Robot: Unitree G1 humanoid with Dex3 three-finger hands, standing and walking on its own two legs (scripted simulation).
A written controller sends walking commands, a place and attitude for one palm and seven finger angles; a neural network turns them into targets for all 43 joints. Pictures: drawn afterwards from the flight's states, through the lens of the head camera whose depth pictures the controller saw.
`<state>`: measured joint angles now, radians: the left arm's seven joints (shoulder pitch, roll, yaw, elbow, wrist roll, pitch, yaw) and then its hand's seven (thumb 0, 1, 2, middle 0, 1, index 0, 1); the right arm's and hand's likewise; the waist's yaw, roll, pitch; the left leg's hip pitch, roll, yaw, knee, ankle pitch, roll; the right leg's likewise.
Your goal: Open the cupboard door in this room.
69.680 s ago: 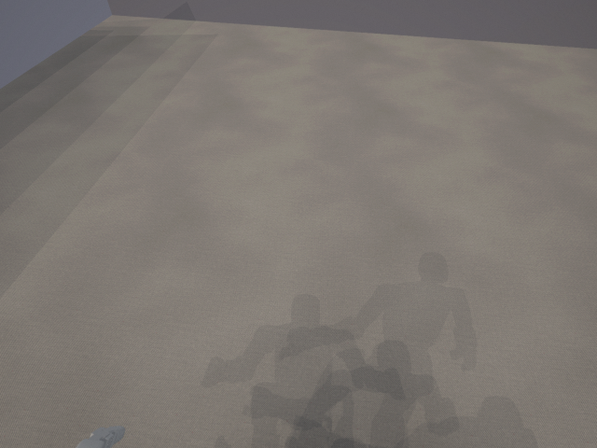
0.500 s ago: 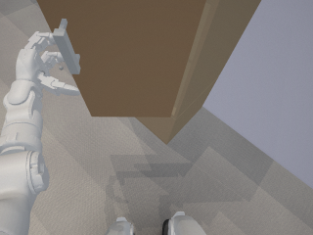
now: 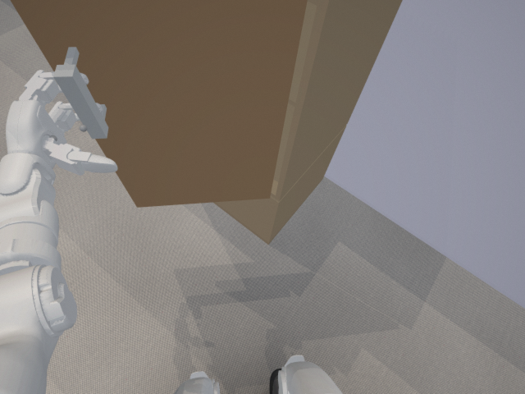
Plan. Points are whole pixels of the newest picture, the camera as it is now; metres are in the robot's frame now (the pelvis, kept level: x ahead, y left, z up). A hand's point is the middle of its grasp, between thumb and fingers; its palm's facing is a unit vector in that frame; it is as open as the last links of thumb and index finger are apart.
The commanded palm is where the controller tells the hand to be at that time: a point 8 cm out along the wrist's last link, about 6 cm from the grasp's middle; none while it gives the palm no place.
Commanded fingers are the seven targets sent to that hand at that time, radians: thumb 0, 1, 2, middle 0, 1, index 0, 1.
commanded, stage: move the hooked fingers beside the handle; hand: left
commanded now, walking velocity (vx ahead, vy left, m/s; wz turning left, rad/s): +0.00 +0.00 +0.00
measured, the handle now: (86, 95) +0.55 +0.23 +0.09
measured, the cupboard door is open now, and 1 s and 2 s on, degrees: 45 45 45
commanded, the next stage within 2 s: none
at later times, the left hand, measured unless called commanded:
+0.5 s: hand (52, 129) +0.48 +0.26 +0.09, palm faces +0.02 -1.00 +0.00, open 14.0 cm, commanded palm +0.46 +0.31 +0.09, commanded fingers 0.00 -0.50 0.30 -0.30 -1.20 -0.30 -1.20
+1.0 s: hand (33, 133) +0.47 +0.29 +0.09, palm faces +0.01 -1.00 +0.00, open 14.0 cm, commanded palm +0.45 +0.33 +0.08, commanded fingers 0.00 -0.50 0.30 -0.30 -1.20 -0.30 -1.20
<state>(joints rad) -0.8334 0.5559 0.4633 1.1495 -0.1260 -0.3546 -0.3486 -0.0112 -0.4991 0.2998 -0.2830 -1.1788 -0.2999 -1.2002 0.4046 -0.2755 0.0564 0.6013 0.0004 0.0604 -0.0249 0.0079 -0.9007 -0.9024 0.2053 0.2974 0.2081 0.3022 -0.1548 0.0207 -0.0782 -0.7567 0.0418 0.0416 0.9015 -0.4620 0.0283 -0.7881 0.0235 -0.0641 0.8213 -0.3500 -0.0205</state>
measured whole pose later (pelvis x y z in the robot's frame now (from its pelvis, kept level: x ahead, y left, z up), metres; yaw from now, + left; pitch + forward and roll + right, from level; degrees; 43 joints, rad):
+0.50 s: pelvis -0.01 +0.00 -0.01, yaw +0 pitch +20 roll -3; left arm -0.89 0.69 0.50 1.20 -0.14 -0.34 -0.46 -0.01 -0.50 0.30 -0.30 -1.20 -0.30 -1.20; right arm 0.39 -0.30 0.06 0.59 0.00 0.05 -0.05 0.01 -0.90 -0.90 0.20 0.30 0.21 0.30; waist -0.17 0.01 -0.07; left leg -0.83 0.05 0.03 0.94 -0.46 0.03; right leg -0.85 0.03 -0.08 0.84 -0.34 -0.02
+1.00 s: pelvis +0.00 +0.01 +0.00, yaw +0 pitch +19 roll -4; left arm -0.83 0.68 0.51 1.16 -0.15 -0.33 -0.49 -0.01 -0.50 0.30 -0.30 -1.20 -0.30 -1.20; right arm 0.40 -0.29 0.06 0.58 0.00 0.08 -0.04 0.01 -0.90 -0.90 0.21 0.30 0.21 0.30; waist -0.15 0.02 -0.09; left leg -0.81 0.04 0.03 0.94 -0.48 0.04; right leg -0.82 0.02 -0.07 0.83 -0.35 0.00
